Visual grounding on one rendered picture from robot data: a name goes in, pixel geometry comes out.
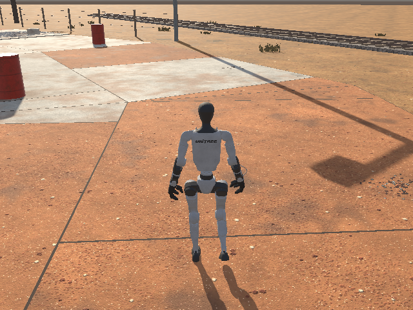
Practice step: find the robot right thigh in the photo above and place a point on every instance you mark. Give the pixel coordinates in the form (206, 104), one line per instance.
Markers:
(221, 189)

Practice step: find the robot right hand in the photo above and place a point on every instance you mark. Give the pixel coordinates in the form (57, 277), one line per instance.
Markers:
(236, 184)

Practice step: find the robot left forearm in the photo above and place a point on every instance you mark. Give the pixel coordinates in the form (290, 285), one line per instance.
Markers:
(175, 174)

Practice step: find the robot left hand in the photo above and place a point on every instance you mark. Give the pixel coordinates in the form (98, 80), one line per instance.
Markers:
(172, 190)

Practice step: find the left robot foot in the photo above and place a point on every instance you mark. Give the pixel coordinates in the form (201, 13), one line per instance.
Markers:
(195, 256)

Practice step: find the right robot upper arm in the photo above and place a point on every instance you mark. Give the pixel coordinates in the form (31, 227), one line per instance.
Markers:
(229, 145)

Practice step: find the robot right forearm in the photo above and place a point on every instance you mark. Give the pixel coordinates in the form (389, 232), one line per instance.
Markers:
(237, 171)

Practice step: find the left robot upper arm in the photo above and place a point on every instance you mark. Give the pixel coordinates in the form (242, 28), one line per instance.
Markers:
(182, 149)

